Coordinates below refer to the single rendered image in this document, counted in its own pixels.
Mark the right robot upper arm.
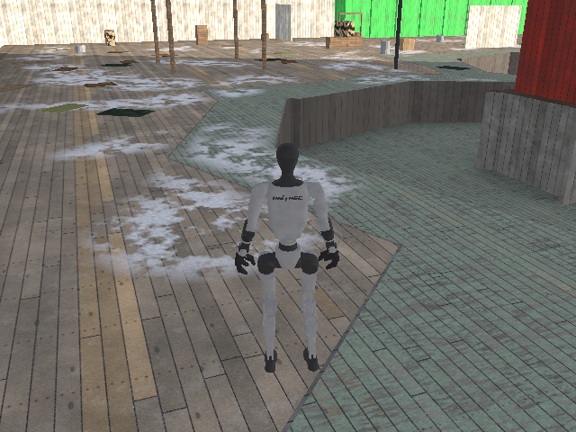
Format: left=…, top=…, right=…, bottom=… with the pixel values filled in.
left=306, top=182, right=330, bottom=231

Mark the right robot shin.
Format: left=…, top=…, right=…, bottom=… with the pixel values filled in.
left=302, top=299, right=318, bottom=359

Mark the left robot hand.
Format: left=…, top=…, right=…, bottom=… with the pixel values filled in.
left=235, top=252, right=256, bottom=275

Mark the left robot forearm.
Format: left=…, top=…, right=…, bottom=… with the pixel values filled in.
left=237, top=219, right=255, bottom=257

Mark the left robot upper arm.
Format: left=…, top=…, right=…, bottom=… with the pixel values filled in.
left=246, top=182, right=269, bottom=232

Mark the right robot forearm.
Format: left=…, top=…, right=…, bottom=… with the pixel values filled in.
left=321, top=218, right=338, bottom=253

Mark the right robot thigh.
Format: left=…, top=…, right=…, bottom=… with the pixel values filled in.
left=300, top=251, right=319, bottom=315

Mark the right robot hand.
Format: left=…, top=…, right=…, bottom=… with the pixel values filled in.
left=319, top=250, right=339, bottom=270

